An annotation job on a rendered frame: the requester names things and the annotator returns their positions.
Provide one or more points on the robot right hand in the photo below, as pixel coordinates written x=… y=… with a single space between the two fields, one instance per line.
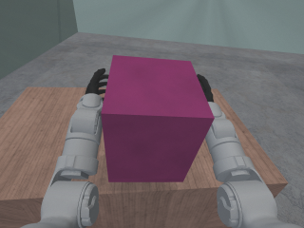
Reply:
x=206 y=88

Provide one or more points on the robot right upper arm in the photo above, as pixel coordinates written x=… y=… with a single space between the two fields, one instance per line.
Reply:
x=248 y=204

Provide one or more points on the pedestal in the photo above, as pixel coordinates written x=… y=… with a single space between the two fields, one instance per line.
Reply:
x=33 y=134

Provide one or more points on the carton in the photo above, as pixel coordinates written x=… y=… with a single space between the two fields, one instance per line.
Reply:
x=155 y=117

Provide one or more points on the left robot forearm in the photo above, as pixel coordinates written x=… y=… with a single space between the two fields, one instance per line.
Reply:
x=83 y=137

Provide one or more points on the robot left upper arm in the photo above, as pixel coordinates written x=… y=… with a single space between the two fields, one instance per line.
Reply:
x=69 y=204

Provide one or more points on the right robot forearm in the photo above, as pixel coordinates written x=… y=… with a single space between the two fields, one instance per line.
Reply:
x=230 y=161

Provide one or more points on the robot left hand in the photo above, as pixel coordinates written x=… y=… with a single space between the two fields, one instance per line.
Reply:
x=93 y=86

